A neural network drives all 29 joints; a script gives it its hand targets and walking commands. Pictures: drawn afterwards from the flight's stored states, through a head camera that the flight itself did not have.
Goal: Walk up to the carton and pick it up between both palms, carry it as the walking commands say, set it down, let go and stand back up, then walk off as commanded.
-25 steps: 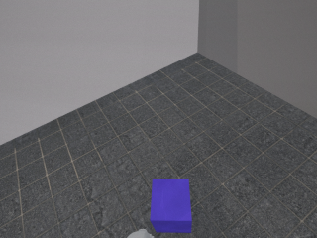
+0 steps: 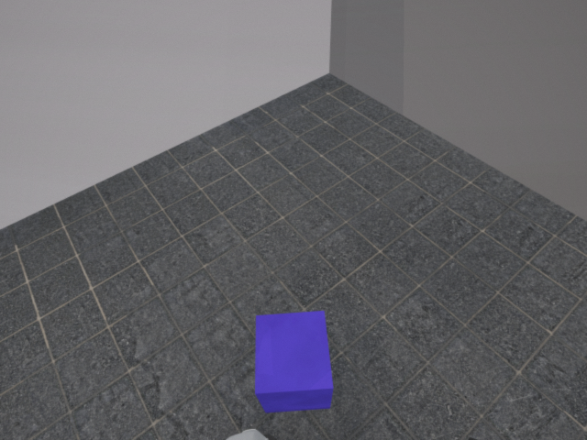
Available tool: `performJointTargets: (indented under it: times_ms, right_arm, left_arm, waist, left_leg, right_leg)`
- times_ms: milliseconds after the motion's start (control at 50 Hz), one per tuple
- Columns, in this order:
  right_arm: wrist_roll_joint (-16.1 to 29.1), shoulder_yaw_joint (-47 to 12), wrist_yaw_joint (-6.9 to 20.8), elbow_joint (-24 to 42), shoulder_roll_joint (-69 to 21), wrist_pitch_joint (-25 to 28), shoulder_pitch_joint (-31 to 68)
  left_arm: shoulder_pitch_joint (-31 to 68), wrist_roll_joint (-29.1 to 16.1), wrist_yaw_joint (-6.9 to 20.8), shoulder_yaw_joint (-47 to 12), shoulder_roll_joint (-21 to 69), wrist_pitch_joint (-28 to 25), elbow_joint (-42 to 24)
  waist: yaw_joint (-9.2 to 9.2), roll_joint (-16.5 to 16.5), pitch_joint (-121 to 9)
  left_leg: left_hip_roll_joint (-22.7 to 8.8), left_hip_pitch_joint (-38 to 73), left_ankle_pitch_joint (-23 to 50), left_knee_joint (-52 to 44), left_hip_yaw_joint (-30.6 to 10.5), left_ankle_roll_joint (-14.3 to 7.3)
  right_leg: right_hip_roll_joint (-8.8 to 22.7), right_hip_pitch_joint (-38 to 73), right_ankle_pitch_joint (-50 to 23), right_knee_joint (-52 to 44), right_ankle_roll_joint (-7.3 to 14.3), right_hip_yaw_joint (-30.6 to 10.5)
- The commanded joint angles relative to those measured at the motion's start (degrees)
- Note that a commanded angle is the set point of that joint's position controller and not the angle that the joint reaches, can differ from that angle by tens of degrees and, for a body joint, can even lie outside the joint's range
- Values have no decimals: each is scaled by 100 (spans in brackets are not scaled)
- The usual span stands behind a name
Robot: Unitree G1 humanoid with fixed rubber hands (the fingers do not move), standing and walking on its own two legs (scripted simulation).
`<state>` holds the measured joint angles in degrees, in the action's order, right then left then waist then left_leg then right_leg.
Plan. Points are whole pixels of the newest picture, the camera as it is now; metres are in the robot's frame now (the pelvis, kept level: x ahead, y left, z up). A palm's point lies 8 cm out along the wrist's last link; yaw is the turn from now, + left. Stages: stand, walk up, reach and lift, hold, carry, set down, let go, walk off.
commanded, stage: walk up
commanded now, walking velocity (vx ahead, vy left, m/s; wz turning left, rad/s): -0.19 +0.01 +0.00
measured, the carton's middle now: (294, 363) +0.41 +0.06 -0.63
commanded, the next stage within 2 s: stand in 1.72 s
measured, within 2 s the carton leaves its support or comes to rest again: neither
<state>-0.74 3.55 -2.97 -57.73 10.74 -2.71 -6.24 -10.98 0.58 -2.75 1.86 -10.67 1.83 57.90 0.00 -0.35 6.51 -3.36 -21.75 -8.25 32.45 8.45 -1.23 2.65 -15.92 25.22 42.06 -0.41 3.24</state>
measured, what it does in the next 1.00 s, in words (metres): steps to the left: left foot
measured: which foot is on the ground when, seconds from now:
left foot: down 0.00-0.06, up 0.08-0.64, down 0.66-1.00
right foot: down 0.00-0.66, up 0.68-1.00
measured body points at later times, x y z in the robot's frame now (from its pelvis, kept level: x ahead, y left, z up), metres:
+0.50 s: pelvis -0.06 +0.00 +0.03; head -0.07 -0.03 +0.48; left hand -0.12 +0.22 -0.11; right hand -0.06 -0.24 -0.14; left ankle -0.12 +0.14 -0.65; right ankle -0.02 -0.10 -0.72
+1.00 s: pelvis -0.06 +0.09 +0.02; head -0.06 +0.12 +0.47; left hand -0.08 +0.31 -0.15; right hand -0.10 -0.09 -0.13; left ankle -0.07 +0.16 -0.72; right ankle -0.07 -0.05 -0.70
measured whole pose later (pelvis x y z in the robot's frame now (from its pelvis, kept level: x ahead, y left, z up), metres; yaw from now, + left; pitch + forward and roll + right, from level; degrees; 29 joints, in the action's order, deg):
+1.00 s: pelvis -0.06 +0.09 +0.02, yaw +2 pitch -1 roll -1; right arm -1.6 -2.0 -2.1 -64.3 2.3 2.1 -22.7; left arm -15.6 0.1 -1.5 2.3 -8.8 3.9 67.0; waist -0.9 -1.6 0.2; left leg 0.2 -8.8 -13.9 23.2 6.5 -3.5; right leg 1.6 -14.6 19.5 37.7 -2.4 1.9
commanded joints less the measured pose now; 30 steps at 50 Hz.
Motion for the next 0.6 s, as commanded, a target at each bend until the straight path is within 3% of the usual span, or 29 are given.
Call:
performJointTargets:
  times_ms: [0, 20, 40, 60, 80, 100, 120, 140, 180, 220, 260, 320, 340, 360, 380, 420, 460, 520, 560, 580]
  right_arm:
    - [-41, 238, -67, 363, 933, -40, 139]
    - [-21, 206, -37, 424, 711, -56, 125]
    - [-54, 140, -21, 475, 472, -87, 1]
    - [-112, 128, 15, 392, 492, -162, -45]
    - [-168, 155, 95, 279, 573, -237, -172]
    - [-292, 197, 215, 267, 640, -255, -146]
    - [-240, 244, 272, 147, 538, -232, -301]
    - [-169, 248, 319, -51, 549, -232, -728]
    - [-43, 146, 369, -354, 276, -197, -1232]
    - [-76, 221, 356, -185, 512, -185, -752]
    - [0, 178, 345, -180, 414, -208, -751]
    - [48, 92, 317, -361, 303, -194, -978]
    - [-2, 145, 305, -367, 453, -187, -978]
    - [-59, 164, 338, -314, 494, -146, -1052]
    - [-99, 180, 353, -294, 516, -133, -1014]
    - [-90, 138, 389, -274, 388, -31, -1024]
    - [-102, 123, 415, -249, 331, 33, -962]
    - [-65, 43, 400, -175, 136, 138, -1095]
    - [-19, -28, 367, -191, -12, 203, -1459]
    - [7, -54, 331, -316, -96, 255, -1977]
  left_arm:
    - [-1565, 65, 111, 100, -240, 111, 58]
    - [-1728, 137, 140, 138, -516, 72, 18]
    - [-1297, 146, 105, 235, -1091, 64, -180]
    - [-770, 122, 35, 273, -1249, 14, -289]
    - [-304, 174, -19, 276, -1218, -56, -406]
    - [-247, 146, -32, 269, -1110, -75, -394]
    - [-169, 206, -43, 211, -996, -124, -437]
    - [-65, 185, -27, 175, -912, -159, -451]
    - [-439, 56, 39, 115, -675, -255, -210]
    - [-1027, 53, -18, 115, -794, -311, -75]
    - [-1159, 57, -15, 61, -696, -339, -7]
    - [-1199, 71, 34, -6, -474, -382, 174]
    - [-1482, 108, 2, 94, -661, -380, 282]
    - [-1838, 133, -30, 187, -906, -347, 448]
    - [-1863, 144, -61, 246, -1011, -312, 472]
    - [-1679, 156, -23, 223, -883, -336, 478]
    - [-1700, 179, -43, 260, -798, -339, 533]
    - [-1631, 190, -19, 265, -692, -321, 641]
    - [-1150, 175, 8, 280, -689, -263, 577]
    - [-870, 136, 33, 294, -692, -223, 546]
  waist:
    - [400, 909, -790]
    - [572, -320, -716]
    - [539, -1905, -406]
    - [386, -1559, -392]
    - [295, -1290, -231]
    - [190, -499, -23]
    - [26, -427, -117]
    - [-156, -370, -337]
    - [-143, -544, -636]
    - [177, -422, -522]
    - [175, -713, -468]
    - [147, -1183, -327]
    - [269, -1295, -308]
    - [315, -1364, -470]
    - [311, -1142, -369]
    - [223, -1131, -277]
    - [217, -828, -143]
    - [153, -948, -18]
    - [-104, -980, -84]
    - [-370, -839, -162]
  left_leg:
    - [-1096, -711, -143, -1180, -1070, -418]
    - [-448, -1078, -1119, -12, -486, 31]
    - [306, -1330, -2483, 1606, -34, 350]
    - [74, -868, -2412, 2697, -636, 262]
    - [22, -731, -1989, 3184, -934, 194]
    - [-21, -1049, -1392, 3379, -1142, 216]
    - [40, -1068, -1059, 3386, -1147, 237]
    - [88, -1092, -848, 3200, -1032, 260]
    - [219, -893, -771, 2818, -812, 226]
    - [252, -1330, -702, 2926, -755, 380]
    - [195, -1153, -766, 2537, -841, 460]
    - [306, -280, -993, 1414, -728, 472]
    - [344, -520, -1197, 1556, -619, 515]
    - [294, -752, -1487, 1925, -503, 552]
    - [156, -839, -1492, 2127, -612, 539]
    - [44, -796, -1437, 1952, -606, 534]
    - [15, -658, -1374, 1809, -563, 451]
    - [99, -124, -1582, 1151, -373, 398]
    - [166, 830, -1699, 313, -273, 284]
    - [192, 1661, -1245, -354, -184, 189]
  right_leg:
    - [197, 979, -303, -347, 218, -127]
    - [943, 994, -329, -1846, 417, -1088]
    - [2321, 142, -715, -3093, 901, -2523]
    - [2441, -711, -101, -3434, 1288, -2354]
    - [2359, -1223, 820, -3566, 1286, -2452]
    - [2149, -969, 499, -3363, 1001, -2291]
    - [1819, -583, -115, -3205, 752, -1893]
    - [1434, -16, -255, -3157, 444, -1497]
    - [1046, 705, -375, -3262, 73, -1018]
    - [1393, 1338, -893, -3085, -45, -1243]
    - [1359, 1292, -1047, -3051, -60, -1110]
    - [1045, 791, -319, -3269, 144, -984]
    - [1278, 1011, 203, -3336, 267, -1274]
    - [1653, 1169, 1240, -3540, 428, -1725]
    - [1911, 1203, 1366, -3550, 515, -1933]
    - [1872, 1020, 1326, -3691, 631, -1814]
    - [1843, 759, 1047, -3662, 599, -1592]
    - [1689, 212, 762, -3607, 653, -1209]
    - [1445, -472, 721, -3400, 590, -788]
    - [1239, -1042, 966, -3044, 496, -484]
